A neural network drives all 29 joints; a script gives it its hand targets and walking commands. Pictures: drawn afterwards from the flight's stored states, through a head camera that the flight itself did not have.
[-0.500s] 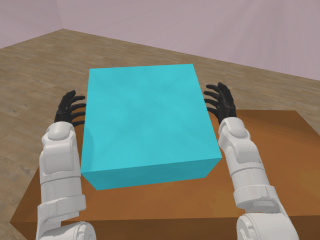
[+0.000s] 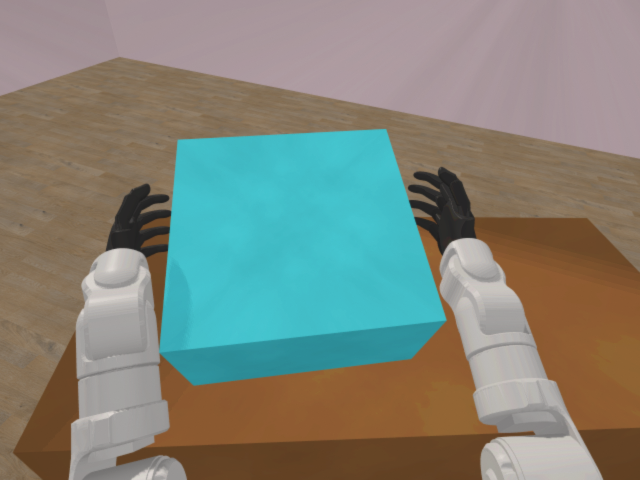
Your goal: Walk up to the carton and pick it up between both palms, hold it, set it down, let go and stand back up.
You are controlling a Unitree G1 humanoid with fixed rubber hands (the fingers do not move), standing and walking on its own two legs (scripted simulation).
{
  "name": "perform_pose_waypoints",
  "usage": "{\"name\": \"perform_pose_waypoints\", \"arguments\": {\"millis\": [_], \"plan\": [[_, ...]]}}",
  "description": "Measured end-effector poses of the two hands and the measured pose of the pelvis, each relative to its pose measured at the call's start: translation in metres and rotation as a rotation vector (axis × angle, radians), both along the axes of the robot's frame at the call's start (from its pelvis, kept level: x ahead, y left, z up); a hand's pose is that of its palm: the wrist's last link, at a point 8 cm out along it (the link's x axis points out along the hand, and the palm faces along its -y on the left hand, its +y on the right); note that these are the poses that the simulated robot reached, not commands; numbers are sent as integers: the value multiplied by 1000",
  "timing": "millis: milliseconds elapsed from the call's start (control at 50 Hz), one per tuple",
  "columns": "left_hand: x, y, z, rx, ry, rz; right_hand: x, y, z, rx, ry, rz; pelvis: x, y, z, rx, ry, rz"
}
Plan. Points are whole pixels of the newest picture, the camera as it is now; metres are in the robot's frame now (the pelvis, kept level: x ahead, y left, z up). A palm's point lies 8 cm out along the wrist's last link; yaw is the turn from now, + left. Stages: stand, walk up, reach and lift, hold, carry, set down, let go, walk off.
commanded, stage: hold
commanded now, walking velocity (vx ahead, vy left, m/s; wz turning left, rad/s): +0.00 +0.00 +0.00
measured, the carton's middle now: (295, 250) +0.40 +0.00 +0.12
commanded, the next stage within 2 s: set down in 1.34 s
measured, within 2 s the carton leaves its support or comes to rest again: neither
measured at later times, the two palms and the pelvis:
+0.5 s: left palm (123, 250) +0.35 +0.20 +0.18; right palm (450, 233) +0.35 -0.18 +0.19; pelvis -0.01 +0.00 +0.00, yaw +0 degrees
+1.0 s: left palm (129, 249) +0.35 +0.19 +0.17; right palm (451, 227) +0.35 -0.18 +0.19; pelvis +0.00 +0.00 +0.00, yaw +0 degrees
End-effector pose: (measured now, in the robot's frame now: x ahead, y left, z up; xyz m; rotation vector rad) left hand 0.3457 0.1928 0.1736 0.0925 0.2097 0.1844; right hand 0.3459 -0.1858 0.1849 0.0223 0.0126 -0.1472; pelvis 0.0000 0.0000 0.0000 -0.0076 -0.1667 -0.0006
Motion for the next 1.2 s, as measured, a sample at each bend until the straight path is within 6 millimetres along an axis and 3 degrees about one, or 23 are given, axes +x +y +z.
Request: {"name": "perform_pose_waypoints", "arguments": {"millis": [400,940,1200], "plan": [[2,6,3,-12,1,3,0,6,4,-14,3,-7,-7,-3,0,1,3,10],[4,0,-1,-18,1,14,8,1,5,-16,-3,-1,-2,-3,1,3,16,-5],[2,2,-2,-17,-6,-4,1,3,4,-16,-12,-15,3,-2,0,1,-8,1]]}}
